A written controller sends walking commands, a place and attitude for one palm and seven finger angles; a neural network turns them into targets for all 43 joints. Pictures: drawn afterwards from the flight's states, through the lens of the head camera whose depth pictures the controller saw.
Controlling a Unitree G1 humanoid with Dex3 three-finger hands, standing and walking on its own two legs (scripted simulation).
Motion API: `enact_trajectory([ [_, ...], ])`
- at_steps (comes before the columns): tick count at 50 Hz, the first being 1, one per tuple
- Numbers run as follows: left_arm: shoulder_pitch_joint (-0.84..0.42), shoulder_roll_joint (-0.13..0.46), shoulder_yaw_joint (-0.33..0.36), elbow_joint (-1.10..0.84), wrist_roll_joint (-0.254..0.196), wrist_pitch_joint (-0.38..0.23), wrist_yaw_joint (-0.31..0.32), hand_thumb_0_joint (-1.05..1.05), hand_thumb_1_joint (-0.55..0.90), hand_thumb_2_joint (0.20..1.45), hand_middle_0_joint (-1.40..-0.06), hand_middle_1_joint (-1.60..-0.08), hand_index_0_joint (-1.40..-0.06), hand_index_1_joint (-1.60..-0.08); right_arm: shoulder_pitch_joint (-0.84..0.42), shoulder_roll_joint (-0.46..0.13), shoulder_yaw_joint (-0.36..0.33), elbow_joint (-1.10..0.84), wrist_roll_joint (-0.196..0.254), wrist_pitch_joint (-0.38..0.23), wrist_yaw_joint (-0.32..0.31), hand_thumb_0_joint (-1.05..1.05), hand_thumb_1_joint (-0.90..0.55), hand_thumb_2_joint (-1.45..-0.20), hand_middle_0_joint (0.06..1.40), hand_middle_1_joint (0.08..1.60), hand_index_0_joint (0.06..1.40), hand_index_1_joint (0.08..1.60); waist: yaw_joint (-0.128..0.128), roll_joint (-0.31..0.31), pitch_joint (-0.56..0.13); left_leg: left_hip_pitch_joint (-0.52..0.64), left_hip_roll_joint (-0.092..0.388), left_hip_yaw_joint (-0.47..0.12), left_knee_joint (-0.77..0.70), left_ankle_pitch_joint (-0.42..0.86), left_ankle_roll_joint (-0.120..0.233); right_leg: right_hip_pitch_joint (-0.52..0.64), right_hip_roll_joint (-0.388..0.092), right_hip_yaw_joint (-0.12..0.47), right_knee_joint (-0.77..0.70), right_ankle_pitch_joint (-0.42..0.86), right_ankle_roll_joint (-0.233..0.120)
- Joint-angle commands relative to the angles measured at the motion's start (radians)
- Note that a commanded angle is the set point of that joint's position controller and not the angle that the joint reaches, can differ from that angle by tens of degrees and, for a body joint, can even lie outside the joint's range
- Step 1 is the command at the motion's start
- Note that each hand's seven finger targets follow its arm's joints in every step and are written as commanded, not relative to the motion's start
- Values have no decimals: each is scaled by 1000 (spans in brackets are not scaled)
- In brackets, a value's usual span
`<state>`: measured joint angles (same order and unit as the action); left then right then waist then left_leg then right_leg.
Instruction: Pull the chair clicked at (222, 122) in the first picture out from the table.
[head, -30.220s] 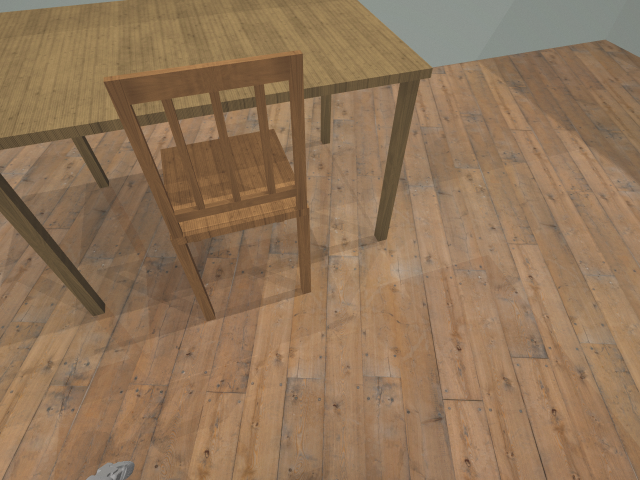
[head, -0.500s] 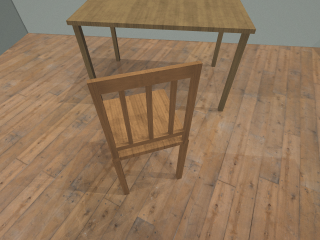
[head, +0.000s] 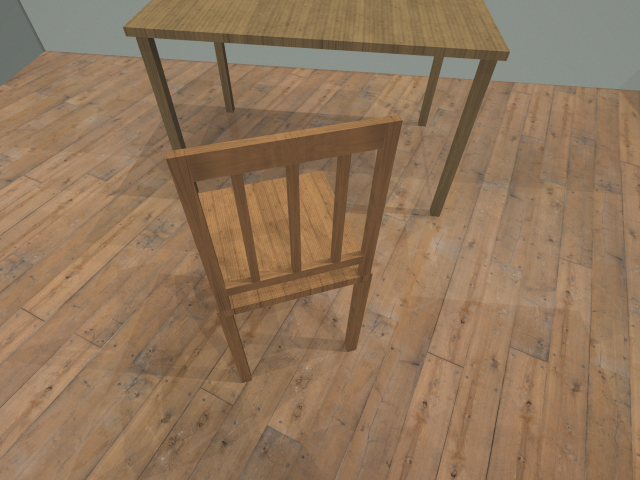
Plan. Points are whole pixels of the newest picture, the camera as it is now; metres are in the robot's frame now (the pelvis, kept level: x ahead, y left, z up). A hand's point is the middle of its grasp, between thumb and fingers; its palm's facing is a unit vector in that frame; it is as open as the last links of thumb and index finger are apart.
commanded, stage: look to check the result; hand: left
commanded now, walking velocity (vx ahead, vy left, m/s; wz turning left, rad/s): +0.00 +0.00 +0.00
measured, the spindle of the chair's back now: (294, 223) +0.58 +0.08 -0.09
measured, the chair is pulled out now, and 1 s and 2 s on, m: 0.61 0.61 0.61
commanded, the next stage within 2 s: stand and wait in 0.52 s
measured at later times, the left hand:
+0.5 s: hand out of the picture -0.01 +0.15 -0.18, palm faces +0.05 -0.99 -0.16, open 7.4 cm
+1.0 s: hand out of the picture +0.00 +0.16 -0.18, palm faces +0.05 -0.99 -0.16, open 7.4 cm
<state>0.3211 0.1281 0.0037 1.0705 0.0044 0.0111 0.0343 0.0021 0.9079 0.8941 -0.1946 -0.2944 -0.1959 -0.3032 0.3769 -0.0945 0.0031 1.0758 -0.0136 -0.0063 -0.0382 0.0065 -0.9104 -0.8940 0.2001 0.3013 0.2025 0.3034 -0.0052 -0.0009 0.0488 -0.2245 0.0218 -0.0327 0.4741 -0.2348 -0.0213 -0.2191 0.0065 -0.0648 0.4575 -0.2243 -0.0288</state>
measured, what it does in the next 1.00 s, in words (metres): stands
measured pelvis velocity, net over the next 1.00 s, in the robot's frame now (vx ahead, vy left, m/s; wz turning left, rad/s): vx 0.00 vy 0.00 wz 0.01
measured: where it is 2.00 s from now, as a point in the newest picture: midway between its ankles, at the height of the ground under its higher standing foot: outside the picture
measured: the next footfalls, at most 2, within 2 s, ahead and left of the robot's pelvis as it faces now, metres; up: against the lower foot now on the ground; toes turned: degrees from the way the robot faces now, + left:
none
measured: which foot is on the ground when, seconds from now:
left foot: down 0.00-1.00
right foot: down 0.00-1.00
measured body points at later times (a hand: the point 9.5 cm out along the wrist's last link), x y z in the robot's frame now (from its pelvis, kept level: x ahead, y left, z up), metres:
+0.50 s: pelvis +0.00 +0.00 +0.00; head +0.02 +0.00 +0.45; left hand -0.01 +0.21 -0.16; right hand -0.01 -0.21 -0.16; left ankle +0.01 +0.14 -0.74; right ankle +0.01 -0.10 -0.74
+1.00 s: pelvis +0.00 +0.00 +0.00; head +0.02 +0.00 +0.45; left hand -0.01 +0.21 -0.16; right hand -0.02 -0.20 -0.16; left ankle +0.01 +0.14 -0.74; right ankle +0.01 -0.10 -0.74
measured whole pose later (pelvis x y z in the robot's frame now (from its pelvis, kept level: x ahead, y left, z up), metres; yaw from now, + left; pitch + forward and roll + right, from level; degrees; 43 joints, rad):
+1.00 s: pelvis +0.00 +0.00 +0.00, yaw +0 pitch -2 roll +0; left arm 0.31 0.13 0.00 1.07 0.00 0.01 0.03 0.00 0.91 0.89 -0.19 -0.29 -0.20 -0.30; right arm 0.35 -0.09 0.00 1.08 -0.01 -0.01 -0.04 0.01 -0.91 -0.89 0.20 0.30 0.20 0.30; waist 0.00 -0.01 0.06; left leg -0.21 0.02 -0.04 0.46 -0.23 -0.03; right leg -0.20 0.01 -0.07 0.45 -0.23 -0.03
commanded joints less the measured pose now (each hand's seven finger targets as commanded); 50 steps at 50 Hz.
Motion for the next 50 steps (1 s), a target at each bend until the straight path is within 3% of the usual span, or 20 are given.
enact_trajectory([
  [1, 86, 73, 11, -32, 3, -10, 3, 0, 900, 900, -200, -300, -200, -300, 91, -83, -19, -19, 1, -13, -4, 0, -900, -900, 200, 300, 200, 300, 8, 27, 36, -38, 59, -63, -95, 50, 65, -5, -99, 104, -106, 12, -35],
  [13, 79, 75, 12, -33, 4, -11, 3, 0, 900, 900, -200, -300, -200, -300, 76, -86, -19, -19, 3, -13, -5, 0, -900, -900, 200, 300, 200, 300, 6, 12, 33, -25, 59, -60, -96, 64, 63, 3, -102, 104, -108, 26, -33],
  [14, 78, 74, 12, -33, 4, -9, 3, 0, 900, 900, -200, -300, -200, -300, 72, -81, -20, -20, 3, -11, -5, 0, -900, -900, 200, 300, 200, 300, 9, 3, 56, -33, 60, -62, -100, 50, 66, -7, -98, 97, -116, 13, -34],
  [17, 79, 77, 12, -35, 4, -12, 3, 0, 900, 900, -200, -300, -200, -300, 72, -87, -19, -19, 4, -14, -5, 0, -900, -900, 200, 300, 200, 300, 7, 9, 25, -17, 59, -61, -93, 77, 63, 10, -103, 103, -109, 36, -33],
  [19, 80, 75, 12, -34, 4, -11, 3, 0, 900, 900, -200, -300, -200, -300, 64, -84, -20, -20, 4, -11, -5, 0, -900, -900, 200, 300, 200, 300, 8, 3, 48, -20, 58, -56, -95, 65, 64, -3, -101, 99, -119, 24, -34],
  [23, 79, 81, 13, -36, 4, -13, 3, 0, 900, 900, -200, -300, -200, -300, 69, -88, -18, -19, 4, -13, -4, 0, -900, -900, 200, 300, 200, 300, 6, 12, 30, -13, 57, -53, -91, 75, 60, 7, -107, 104, -116, 29, -34],
  [30, 76, 82, 11, -34, 4, -10, 2, 0, 900, 900, -200, -300, -200, -300, 65, -88, -19, -16, 3, -8, -4, 0, -900, -900, 200, 300, 200, 300, 6, 15, 68, -28, 54, -55, -93, 45, 59, -12, -101, 109, -128, -6, -36],
  [33, 79, 85, 13, -33, 3, -12, 2, 0, 900, 900, -200, -300, -200, -300, 70, -86, -19, -14, 3, -10, -3, 0, -900, -900, 200, 300, 200, 300, 7, 0, 33, -15, 52, -50, -86, 55, 58, 5, -107, 106, -126, -4, -36],
  [35, 78, 84, 13, -36, 4, -11, 2, 0, 900, 900, -200, -300, -200, -300, 72, -86, -20, -15, 3, -7, -3, 0, -900, -900, 200, 300, 200, 300, 8, -3, 54, -32, 50, -50, -88, 36, 59, 0, -105, 109, -134, -25, -36],
  [38, 80, 81, 14, -36, 2, -15, 2, 0, 900, 900, -200, -300, -200, -300, 75, -86, -19, -13, 4, -12, -4, 0, -900, -900, 200, 300, 200, 300, 6, 18, 12, -3, 54, -51, -82, 80, 58, 16, -107, 110, -120, 22, -38],
  [39, 76, 79, 13, -35, 3, -13, 3, 0, 900, 900, -200, -300, -200, -300, 69, -79, -19, -9, 4, -10, -6, 0, -900, -900, 200, 300, 200, 300, 8, 23, 40, -16, 56, -54, -89, 73, 60, 11, -103, 101, -123, 24, -40],
  [45, 82, 77, 12, -32, 3, -12, 3, 0, 900, 900, -200, -300, -200, -300, 70, -85, -19, -12, 5, -12, -7, 0, -900, -900, 200, 300, 200, 300, 11, 3, 44, -24, 59, -59, -93, 78, 62, 15, -103, 97, -115, 32, -37],
  [50, 79, 77, 13, -34, 3, -10, 3, 0, 900, 900, -200, -300, -200, -300, 75, -84, -18, -8, 3, -10, -7, 0, -900, -900, 200, 300, 200, 300, 9, 24, 58, -35, 58, -64, -100, 45, 64, 3, -99, 100, -120, 1, -38],
])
